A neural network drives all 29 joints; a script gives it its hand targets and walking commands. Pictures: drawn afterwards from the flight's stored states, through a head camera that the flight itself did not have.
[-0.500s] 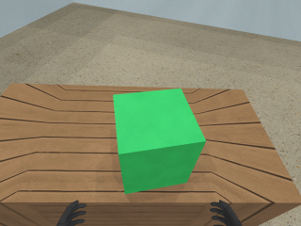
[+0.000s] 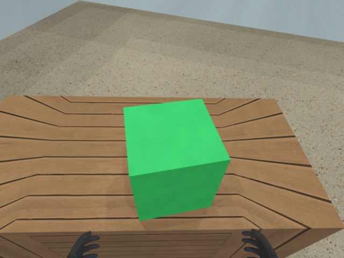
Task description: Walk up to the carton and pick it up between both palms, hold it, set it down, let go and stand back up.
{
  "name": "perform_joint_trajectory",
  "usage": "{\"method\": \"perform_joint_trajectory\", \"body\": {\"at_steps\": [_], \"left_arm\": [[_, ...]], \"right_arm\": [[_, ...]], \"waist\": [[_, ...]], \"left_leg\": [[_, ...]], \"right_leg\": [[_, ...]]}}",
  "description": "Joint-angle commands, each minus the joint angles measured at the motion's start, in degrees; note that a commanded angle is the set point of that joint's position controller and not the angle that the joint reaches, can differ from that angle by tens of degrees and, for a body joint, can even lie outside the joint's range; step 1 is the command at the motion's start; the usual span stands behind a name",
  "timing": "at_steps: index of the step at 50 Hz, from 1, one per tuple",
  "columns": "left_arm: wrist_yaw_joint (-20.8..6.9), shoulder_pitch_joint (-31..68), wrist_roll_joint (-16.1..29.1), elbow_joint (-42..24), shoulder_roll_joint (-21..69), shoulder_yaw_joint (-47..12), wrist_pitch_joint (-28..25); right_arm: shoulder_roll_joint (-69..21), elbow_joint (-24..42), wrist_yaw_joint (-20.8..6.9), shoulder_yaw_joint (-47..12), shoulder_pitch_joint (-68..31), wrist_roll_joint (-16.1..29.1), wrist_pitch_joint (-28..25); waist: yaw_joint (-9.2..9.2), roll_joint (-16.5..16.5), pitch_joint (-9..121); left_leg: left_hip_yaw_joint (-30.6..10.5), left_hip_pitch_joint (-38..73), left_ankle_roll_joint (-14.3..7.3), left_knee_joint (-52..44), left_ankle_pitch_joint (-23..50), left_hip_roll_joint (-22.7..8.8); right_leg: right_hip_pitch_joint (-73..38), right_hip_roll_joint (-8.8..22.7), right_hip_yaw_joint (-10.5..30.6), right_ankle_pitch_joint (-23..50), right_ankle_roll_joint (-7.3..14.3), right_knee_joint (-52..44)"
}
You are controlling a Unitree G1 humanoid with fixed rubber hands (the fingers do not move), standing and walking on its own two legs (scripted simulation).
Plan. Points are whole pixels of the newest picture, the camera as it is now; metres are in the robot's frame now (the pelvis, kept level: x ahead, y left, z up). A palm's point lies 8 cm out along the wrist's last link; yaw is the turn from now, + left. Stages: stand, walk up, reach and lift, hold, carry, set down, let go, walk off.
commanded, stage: set down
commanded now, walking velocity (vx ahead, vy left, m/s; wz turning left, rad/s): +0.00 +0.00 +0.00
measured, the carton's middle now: (170, 160) +0.38 +0.02 -0.02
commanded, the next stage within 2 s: let go in 0.10 s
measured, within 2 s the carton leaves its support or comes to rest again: neither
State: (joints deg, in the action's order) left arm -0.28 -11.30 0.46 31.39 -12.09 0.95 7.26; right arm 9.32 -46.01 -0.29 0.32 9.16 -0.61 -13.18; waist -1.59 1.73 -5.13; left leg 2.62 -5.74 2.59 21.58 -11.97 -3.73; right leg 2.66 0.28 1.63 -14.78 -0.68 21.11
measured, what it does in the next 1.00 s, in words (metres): stands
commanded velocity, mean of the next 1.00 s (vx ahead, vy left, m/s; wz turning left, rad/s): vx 0.00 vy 0.00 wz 0.00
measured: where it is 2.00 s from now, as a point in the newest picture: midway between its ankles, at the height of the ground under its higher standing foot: outside the picture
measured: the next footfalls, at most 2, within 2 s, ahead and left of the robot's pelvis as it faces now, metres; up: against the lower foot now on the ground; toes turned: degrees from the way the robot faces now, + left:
none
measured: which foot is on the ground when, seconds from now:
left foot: down 0.00-1.00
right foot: down 0.00-1.00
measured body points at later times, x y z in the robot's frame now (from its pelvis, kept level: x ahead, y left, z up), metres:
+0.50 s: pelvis +0.00 +0.00 +0.00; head +0.00 +0.01 +0.45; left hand +0.15 +0.23 -0.10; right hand +0.16 -0.22 -0.09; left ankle +0.00 +0.15 -0.74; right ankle -0.03 -0.13 -0.74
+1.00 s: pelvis -0.01 +0.01 +0.00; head -0.03 +0.03 +0.45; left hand +0.04 +0.32 -0.14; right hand +0.05 -0.30 -0.12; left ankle +0.00 +0.15 -0.74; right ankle -0.03 -0.13 -0.74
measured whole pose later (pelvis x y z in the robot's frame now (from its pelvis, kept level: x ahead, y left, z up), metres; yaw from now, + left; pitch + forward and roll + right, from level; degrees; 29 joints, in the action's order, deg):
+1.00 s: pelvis -0.01 +0.01 +0.00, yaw +2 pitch -3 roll -1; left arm 0.0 -12.7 -1.4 57.5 -21.6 -0.1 0.1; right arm 20.2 -60.4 -0.7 1.9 13.0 -0.9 -0.2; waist -0.3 1.4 -0.2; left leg 0.9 -10.4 1.1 26.6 -13.3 -2.4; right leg 5.5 1.5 0.0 -15.7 -1.7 24.0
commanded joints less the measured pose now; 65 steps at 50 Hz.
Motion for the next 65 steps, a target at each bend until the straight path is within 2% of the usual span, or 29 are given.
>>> {"method": "perform_joint_trajectory", "body": {"at_steps": [1, 9, 13, 18, 21, 25, 28, 29, 30, 31, 32, 33, 35, 37, 38, 41, 44, 45, 46, 47, 48, 50, 53, 55, 57, 59, 61, 64, 65], "left_arm": [[0.5, 6.0, 0.0, -9.7, -6.6, 2.1, -2.8], [0.6, 6.1, -0.6, -8.3, -6.3, 1.8, -2.6], [0.8, 6.9, -0.3, -8.8, -6.1, 1.4, -2.3], [0.9, 6.7, -0.4, -8.2, -6.0, 1.3, -2.3], [0.9, 7.2, -0.1, -8.6, -6.1, 1.1, -2.7], [1.0, 7.1, -0.3, -8.6, -5.8, 0.9, -2.7], [0.8, 6.9, 0.1, -8.0, -6.0, 0.2, -2.4], [0.9, 6.9, 0.1, -8.9, -6.4, 0.7, -2.7], [2.1, 1.4, -2.0, 0.4, -15.6, 4.4, -5.6], [1.8, 0.0, -2.1, 1.2, -16.8, 4.4, -6.8], [1.6, 0.8, -2.1, 1.9, -16.4, 4.1, -7.6], [1.5, 1.4, -2.0, 3.0, -15.3, 3.9, -8.0], [1.4, 1.8, -2.1, 5.9, -15.3, 3.0, -8.3], [1.2, 3.1, -2.3, 8.1, -15.9, 2.8, -8.5], [1.0, 3.5, -2.1, 9.1, -16.2, 2.7, -8.7], [0.9, 3.3, -2.1, 12.9, -16.4, 2.1, -9.2], [0.8, 3.5, -1.9, 16.6, -18.1, 1.5, -9.4], [0.8, 3.7, -1.9, 17.8, -19.0, 1.6, -9.4], [0.8, 3.8, -1.8, 18.8, -18.2, 1.1, -9.2], [1.0, 3.4, -1.9, 19.7, -18.4, 0.9, -9.1], [0.8, 3.4, -1.8, 20.9, -18.9, 0.9, -9.0], [0.9, 2.9, -1.6, 22.9, -19.7, 0.7, -9.3], [0.9, 2.4, -1.3, 24.8, -20.3, 0.6, -8.9], [0.8, 2.7, -1.7, 25.9, -20.3, 0.4, -8.9], [0.8, 2.4, -1.5, 26.6, -19.9, 0.2, -8.9], [0.8, 2.4, -1.7, 27.4, -20.2, 0.4, -8.9], [0.9, 1.1, -1.4, 28.1, -20.2, 0.5, -8.8], [0.9, 1.3, -1.4, 28.3, -19.4, 0.3, -9.0], [0.9, 1.0, -1.8, 28.6, -19.9, 0.4, -9.0]], "right_arm": [[6.8, 8.0, 0.7, 2.2, -4.7, 0.2, -3.2], [7.4, 7.3, 0.6, 2.4, -4.9, 0.0, -3.2], [7.2, 7.7, 0.6, 2.8, -5.1, -0.1, -2.9], [7.3, 7.9, 0.3, 2.7, -5.2, 0.0, -2.5], [7.4, 7.9, 0.4, 2.8, -5.2, -0.2, -2.8], [7.4, 7.9, 0.2, 2.9, -5.2, 0.1, -2.5], [8.0, 7.4, 0.2, 3.5, -5.1, -0.5, -2.1], [7.7, 8.4, 0.2, 3.6, -4.9, -0.5, -2.4], [20.4, 1.2, 1.0, 5.9, 2.1, -1.2, 3.6], [19.1, 1.4, 1.3, 5.9, 3.2, -1.0, 6.3], [17.8, 1.7, 1.3, 5.5, 1.8, -0.9, 7.5], [17.8, 1.7, 1.1, 5.5, 0.6, -0.9, 8.2], [17.0, 0.7, 0.7, 4.8, -0.1, -0.5, 9.0], [17.2, -0.9, 0.5, 4.6, -0.3, -0.6, 9.5], [18.0, -1.7, 0.5, 4.7, -0.7, -0.5, 9.7], [18.7, -4.2, 0.2, 4.4, -0.2, -0.4, 10.5], [19.5, -6.4, 0.1, 4.0, -1.1, -0.4, 10.8], [20.2, -7.4, 0.1, 3.9, -1.1, -0.3, 11.0], [20.8, -8.1, 0.1, 3.9, -0.7, -0.3, 11.1], [20.8, -8.8, 0.0, 3.6, -0.8, -0.2, 11.0], [21.8, -9.6, 0.2, 3.5, -0.1, -0.2, 11.1], [21.7, -10.5, 0.2, 3.2, -0.9, -0.3, 11.3], [23.4, -12.1, 0.2, 3.0, -0.3, -0.4, 11.5], [23.7, -12.7, 0.3, 2.9, -0.6, -0.3, 11.3], [23.9, -13.1, 0.3, 2.9, -0.7, -0.5, 11.4], [23.8, -14.0, 0.1, 2.9, -0.5, -0.5, 11.2], [24.6, -14.2, 0.2, 2.9, -0.6, -0.4, 11.4], [23.8, -14.6, 0.2, 2.6, -0.8, -0.3, 11.4], [23.3, -14.5, 0.3, 2.6, -1.5, -0.1, 11.3]], "waist": [[0.41, -1.4, 9.3], [-0.09, -1.6, 8.4], [0.29, -1.9, 8.6], [0.27, -1.8, 7.7], [0.46, -1.3, 9.2], [0.21, -2.1, 8.7], [0.73, -1.8, 8.3], [0.25, -1.8, 8.3], [0.72, -1.5, 10.4], [0.79, 1.0, 10.8], [0.96, 0.8, 11.8], [0.72, -0.6, 11.7], [0.96, -1.2, 9.2], [1.17, 0.1, 7.7], [1.12, -1.9, 7.3], [0.91, -0.4, 7.7], [0.82, -1.6, 6.2], [1.17, -0.2, 5.7], [1.21, -1.9, 6.6], [0.95, -2.6, 5.7], [1.47, -2.7, 4.8], [0.99, -1.3, 4.7], [1.03, -3.1, 4.0], [1.26, -1.7, 4.5], [1.14, -3.8, 3.2], [1.53, -2.3, 2.6], [0.90, -3.8, 3.1], [1.02, -3.8, 1.8], [1.35, -2.3, 2.5]], "left_leg": [[2.3, 12.1, -0.7, 0.8, 16.2, 4.2], [1.9, 11.9, -0.9, 0.6, 15.1, 4.0], [1.9, 11.3, -1.0, 0.1, 12.3, 4.0], [1.7, 11.2, -1.1, -0.2, 11.7, 3.9], [1.5, 11.7, -1.2, 0.3, 12.7, 3.8], [1.6, 11.7, -1.2, 0.1, 13.1, 3.9], [1.3, 12.0, -1.1, -0.1, 12.7, 3.8], [1.3, 11.8, -1.2, 0.0, 13.4, 3.8], [-2.7, 2.2, -2.9, 3.5, 19.5, -2.7], [-2.1, 1.2, -3.3, 4.4, 20.2, -2.5], [-2.1, 1.4, -3.4, 4.9, 20.8, -2.5], [-1.9, 1.0, -3.4, 5.3, 20.3, -2.4], [-1.8, -0.2, -3.5, 5.0, 17.0, -2.1], [-2.4, -1.7, -3.7, 5.0, 14.5, -1.9], [-2.4, -1.7, -3.7, 4.3, 13.6, -2.0], [-3.6, -1.3, -4.2, 3.5, 13.8, -2.3], [-4.2, -1.9, -4.5, 2.4, 11.8, -2.3], [-4.6, -2.2, -4.6, 2.2, 11.1, -2.8], [-4.6, -2.3, -4.6, 1.6, 10.5, -2.4], [-4.8, -2.5, -4.6, 1.2, 10.3, -2.7], [-5.1, -3.7, -4.7, 0.5, 9.1, -2.6], [-5.9, -2.7, -4.9, 0.0, 10.0, -3.2], [-6.5, -4.3, -5.2, -1.5, 5.3, -3.1], [-7.0, -3.5, -5.1, -2.2, 3.4, -3.1], [-7.0, -4.7, -4.9, -3.1, 1.6, -3.2], [-7.7, -5.2, -4.8, -4.2, -0.3, -3.1], [-8.2, -5.1, -4.9, -5.1, -1.4, -3.4], [-9.0, -6.3, -5.0, -6.6, -4.6, -3.9], [-8.9, -5.1, -4.8, -5.9, -3.7, -3.5]], "right_leg": [[9.1, -2.3, -4.1, 15.4, -0.4, -4.7], [9.5, -2.2, -4.0, 15.8, -0.4, -4.5], [10.0, -2.0, -4.0, 12.8, -0.1, -4.7], [10.3, -1.9, -3.8, 12.9, 0.0, -4.7], [10.1, -1.8, -4.0, 14.5, -0.2, -4.3], [10.3, -1.9, -3.8, 13.8, 0.2, -4.5], [10.5, -2.0, -4.1, 13.2, 0.1, -4.4], [9.7, -2.2, -4.0, 13.5, 0.2, -4.3], [4.6, 5.1, 2.0, 17.7, 1.4, 0.7], [3.2, 5.2, 2.0, 18.6, 1.5, 1.2], [4.3, 5.4, 1.5, 19.7, 1.5, 1.9], [4.9, 5.5, 1.5, 18.3, 1.4, 1.8], [6.6, 5.3, 1.5, 15.6, 1.2, 0.7], [7.8, 5.4, 1.8, 13.7, 1.5, -0.3], [8.1, 5.8, 2.3, 12.3, 1.6, -0.4], [7.8, 5.5, 1.9, 11.0, 2.0, -0.6], [8.2, 6.0, 2.5, 8.5, 2.3, -1.9], [8.3, 5.9, 2.6, 7.9, 2.4, -2.8], [7.3, 5.9, 2.5, 7.7, 2.2, -2.9], [7.3, 5.8, 2.3, 7.7, 2.3, -2.9], [6.9, 5.8, 2.3, 7.9, 2.3, -3.2], [7.5, 5.7, 1.8, 5.0, 2.2, -3.5], [6.8, 5.6, 2.2, 2.7, 2.2, -4.0], [7.1, 5.6, 2.1, 2.1, 2.3, -4.4], [7.6, 5.5, 1.9, 1.1, 2.1, -4.2], [7.7, 5.3, 1.6, 1.3, 2.1, -4.1], [7.2, 5.2, 1.4, 1.3, 1.7, -4.0], [7.8, 4.9, 0.8, 0.0, 1.7, -4.0], [8.1, 5.1, 1.1, 0.9, 1.8, -4.1]]}}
